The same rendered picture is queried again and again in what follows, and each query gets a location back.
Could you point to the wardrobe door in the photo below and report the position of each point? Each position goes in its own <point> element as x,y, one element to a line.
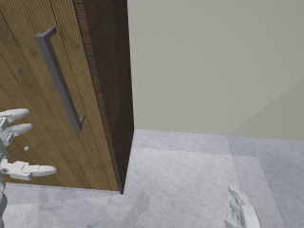
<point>82,159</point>

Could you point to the right robot hand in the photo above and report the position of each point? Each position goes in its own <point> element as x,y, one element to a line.
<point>247,216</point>

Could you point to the left robot hand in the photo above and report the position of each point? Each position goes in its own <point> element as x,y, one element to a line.
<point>18,170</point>

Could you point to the handle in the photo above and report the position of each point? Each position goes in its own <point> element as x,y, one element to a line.
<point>46,48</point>

